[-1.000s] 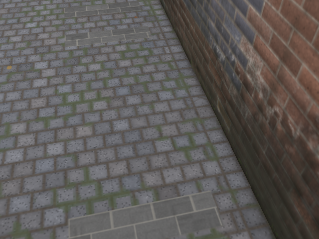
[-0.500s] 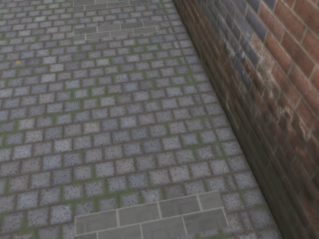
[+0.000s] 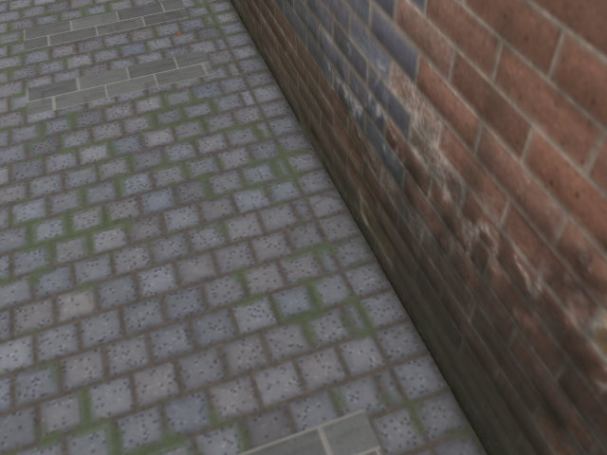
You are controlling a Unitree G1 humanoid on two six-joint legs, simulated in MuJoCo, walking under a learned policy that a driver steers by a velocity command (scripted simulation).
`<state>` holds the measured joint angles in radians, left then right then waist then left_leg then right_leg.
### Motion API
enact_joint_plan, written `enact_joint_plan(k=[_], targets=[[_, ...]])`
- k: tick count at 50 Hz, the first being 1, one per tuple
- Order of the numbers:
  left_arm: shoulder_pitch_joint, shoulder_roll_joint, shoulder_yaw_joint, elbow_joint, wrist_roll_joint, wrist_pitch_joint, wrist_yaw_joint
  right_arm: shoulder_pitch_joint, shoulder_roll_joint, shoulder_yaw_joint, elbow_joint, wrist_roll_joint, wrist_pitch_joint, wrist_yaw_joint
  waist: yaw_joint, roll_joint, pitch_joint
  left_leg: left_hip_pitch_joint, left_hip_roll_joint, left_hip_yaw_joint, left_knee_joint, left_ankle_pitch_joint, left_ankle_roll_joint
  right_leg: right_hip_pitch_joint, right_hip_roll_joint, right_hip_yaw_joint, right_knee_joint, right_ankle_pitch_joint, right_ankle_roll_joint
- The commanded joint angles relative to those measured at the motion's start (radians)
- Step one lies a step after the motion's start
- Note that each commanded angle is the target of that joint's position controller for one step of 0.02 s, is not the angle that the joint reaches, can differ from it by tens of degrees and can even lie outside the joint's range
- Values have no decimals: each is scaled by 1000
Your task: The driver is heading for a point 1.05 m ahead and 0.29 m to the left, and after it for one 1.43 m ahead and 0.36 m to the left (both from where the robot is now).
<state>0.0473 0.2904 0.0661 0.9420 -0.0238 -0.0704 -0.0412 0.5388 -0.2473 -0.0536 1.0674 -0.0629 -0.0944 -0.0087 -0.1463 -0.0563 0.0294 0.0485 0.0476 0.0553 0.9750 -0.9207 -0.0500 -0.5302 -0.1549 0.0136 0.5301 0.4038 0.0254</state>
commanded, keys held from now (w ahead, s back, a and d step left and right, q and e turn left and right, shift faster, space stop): w+shift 0.30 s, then w+q+shift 0.70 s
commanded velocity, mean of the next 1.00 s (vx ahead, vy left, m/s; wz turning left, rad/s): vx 0.97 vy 0.00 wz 0.47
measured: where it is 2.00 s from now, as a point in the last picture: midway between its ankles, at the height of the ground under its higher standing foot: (63, 217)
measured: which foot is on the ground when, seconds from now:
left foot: down 0.00-0.04, up 0.06-0.54, down 0.56-0.98, up 1.00-1.00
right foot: up 0.00-0.04, down 0.06-0.54, up 0.56-0.94, down 0.96-1.00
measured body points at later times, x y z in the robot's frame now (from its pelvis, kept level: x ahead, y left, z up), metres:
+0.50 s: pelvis +0.39 -0.04 -0.11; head +0.43 -0.04 +0.34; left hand +0.28 +0.18 -0.25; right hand +0.69 -0.23 -0.17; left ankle +0.58 +0.04 -0.80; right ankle +0.16 -0.15 -0.82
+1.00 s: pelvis +0.87 +0.07 -0.13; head +0.92 +0.09 +0.32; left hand +1.03 +0.37 -0.19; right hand +0.92 -0.23 -0.25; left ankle +0.60 +0.02 -0.77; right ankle +1.06 +0.03 -0.83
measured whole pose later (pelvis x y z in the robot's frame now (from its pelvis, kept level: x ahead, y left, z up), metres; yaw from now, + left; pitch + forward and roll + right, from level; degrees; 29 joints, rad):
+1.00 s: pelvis +0.87 +0.07 -0.13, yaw +30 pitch +2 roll -1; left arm -0.07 0.25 -0.01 0.68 0.02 -0.11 0.03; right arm 0.50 -0.31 -0.09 0.93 0.00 -0.05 0.01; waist -0.16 0.03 0.07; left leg 0.04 -0.22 -0.29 0.85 -0.45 0.17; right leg -0.56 0.02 0.02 0.59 -0.05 0.01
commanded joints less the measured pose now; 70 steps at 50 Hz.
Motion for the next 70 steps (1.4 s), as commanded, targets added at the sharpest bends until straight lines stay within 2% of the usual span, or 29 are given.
enact_joint_plan(k=[1, 2, 3, 4, 5, 6, 7, 8, 10, 13, 19, 23, 26, 27, 28, 29, 30, 33, 37, 43, 46, 48, 49, 50, 52, 54, 60, 66, 70], targets=[[344, 146, 49, 93, 8, 24, 21, -111, -150, -37, -15, -21, 16, -24, 183, 193, 34, -280, 99, -117, 103, 605, 204, 448, -44, -4, -123, 39, -18], [557, 230, 80, 160, 49, 22, 28, -136, -154, -45, -7, 4, 29, -23, 297, 91, -29, -351, 32, -98, 433, 683, 195, 664, 18, -29, -124, -107, -24], [657, 266, 103, 180, 82, 30, 25, -236, -108, -51, -31, 10, 28, -26, 417, -72, 36, -514, -120, -68, 893, 200, 180, 718, -5, 21, -149, -242, -72], [714, 253, 73, 180, 81, 19, 9, -327, 18, -17, -97, 13, -4, -30, 406, -110, 113, -848, -172, -239, 1145, 86, 212, 728, 10, 52, 116, -179, 2], [677, 207, 44, 200, 70, 5, 2, -132, -8, -13, -119, 26, -27, -33, 248, -220, -19, -975, -119, -283, 1128, 183, 236, 833, -66, 134, 218, 108, 70], [594, 269, 78, 165, 72, -8, 20, -114, -32, 3, -170, 75, -37, -26, 220, -335, -188, -1157, -113, -220, 1006, 321, 230, 938, -283, 570, -95, -795, -122], [506, 203, 62, 124, 52, -19, 35, -244, -69, 9, -194, 47, -30, -20, 214, -157, -114, -1178, -44, -177, 985, 365, 197, 726, -313, 788, -300, -1370, -239], [326, 113, 32, 57, 44, -42, 47, -330, -132, -16, -216, 29, -32, -11, 170, 29, -45, -1056, -21, -271, 719, 626, 172, 537, -265, 689, -258, -1338, -197], [342, 108, 12, 61, 69, -44, 74, -347, -31, 1, -180, 32, 29, 10, 119, 42, 29, -877, 23, -278, 527, 706, 90, 205, -262, 565, -218, -1164, -262], [396, 46, 0, 55, 25, -46, 111, -450, 55, 27, -248, 30, 49, 36, 103, -131, 122, -847, 33, -237, 328, 816, 48, 116, -146, 365, -298, -971, -276], [536, -2, -20, 65, 0, -54, 98, -748, 11, 45, -363, 37, 56, 79, 197, -15, 205, -789, -22, -70, -176, 967, 147, 412, -100, 41, -476, -316, -174], [536, 62, -21, 71, 40, -41, 94, -715, 18, 53, -344, 40, 60, 103, 164, -33, 97, -675, -127, 86, -340, 893, 257, 730, -77, -182, -284, 378, -95], [430, 163, 3, 20, 50, -13, 97, -384, -82, 16, -250, 38, 63, 88, -13, -56, -115, -264, -212, 80, -329, 712, 299, 639, -125, -201, 236, 632, -110], [327, 180, 14, -32, 38, -7, 85, -178, -123, -12, -192, 30, 66, 70, -113, 15, -181, 5, -184, -3, -451, 703, 332, 425, -76, -202, 558, 394, -101], [247, 87, 4, -81, 65, -24, 67, -176, -172, -37, -178, 47, 77, 51, -49, 205, -159, 210, -44, -282, -442, 636, 351, 46, 103, -166, 879, -652, -82], [289, 36, -16, -175, 42, -42, 54, -217, -264, -42, -246, 21, 87, 47, 65, 351, -247, 411, 169, -807, -519, 625, 507, -328, 171, -33, 1121, -891, -72], [248, 85, -10, -187, 42, -60, 56, -152, -260, -52, -223, 33, 73, 41, 19, 213, -239, 397, 196, -888, -639, 530, 522, -363, 131, 123, 971, -809, -99], [168, 52, -19, -185, 56, -46, 74, -232, -166, -47, -199, 25, 24, 17, 136, 20, -2, 21, 66, -680, -717, 712, 408, -229, 81, 117, 767, -792, -73], [2, 42, -27, -258, 79, 10, 71, -195, -174, -36, -191, 72, -30, 41, 148, 11, 68, -293, -45, -525, -764, 941, 338, -82, 106, 15, 487, -742, -13], [-197, 40, -53, -347, 46, -16, 57, -46, -143, -46, -163, 80, -2, 48, 27, 113, 70, -261, -108, -472, -755, 1416, 249, 92, 173, -83, 98, -340, -11], [-76, 125, -26, -315, 35, -25, 61, -92, -236, -72, -197, 63, 16, 20, 108, 128, -61, -155, -85, -540, -560, 1592, 205, 358, 221, -18, -34, -376, -13], [337, 236, 25, -208, 16, -37, 91, -230, -237, -67, -259, 44, 13, 21, 349, 126, -278, -270, -108, -481, -77, 1473, 190, 761, 90, 115, 15, -584, -44], [439, 287, 36, -178, 49, -38, 99, -158, -84, -36, -279, 56, 11, 26, 312, -107, -380, -504, -196, -340, 266, 639, 185, 984, -191, 396, -6, -807, -108], [385, 280, 36, -181, 49, -26, 91, -59, -121, -25, -313, 79, 28, 12, 226, -295, -546, -644, -187, -241, 458, 415, 202, 1023, -360, 856, -160, -1178, -180], [146, 119, 3, -223, 47, -20, 95, -171, -202, -41, -278, 27, 51, 24, 202, -101, -238, -710, -70, -185, 415, 653, 195, 703, -224, 625, -212, -1136, -172], [178, 103, -2, -173, 67, -29, 98, -264, -154, -34, -302, 17, 69, 44, 188, 50, -90, -732, -14, -166, 385, 672, 181, 540, -171, 414, -231, -869, -158], [255, 28, -12, -93, 44, -62, 72, -400, -61, -4, -403, 38, 108, 75, 105, -65, 76, -889, 77, -143, 322, 756, 131, 419, -151, -10, -304, -413, -80], [287, 139, 11, -92, 39, -73, 60, -521, -98, -5, -444, 50, 97, 101, 67, -3, 103, -462, -68, 98, -82, 1015, 219, 278, -59, -314, -347, 135, -56], [311, 273, 27, -74, 45, -26, 72, -129, -191, -48, -286, 23, 85, 61, -134, -63, -83, -51, -164, 43, -251, 689, 298, 421, -131, -251, 210, 627, -127]])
